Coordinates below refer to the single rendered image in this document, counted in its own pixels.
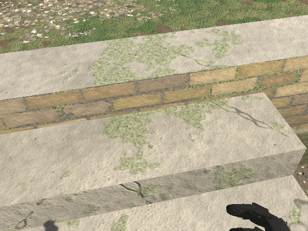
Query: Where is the right robot hand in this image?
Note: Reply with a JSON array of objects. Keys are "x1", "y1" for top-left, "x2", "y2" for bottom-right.
[{"x1": 226, "y1": 202, "x2": 291, "y2": 231}]

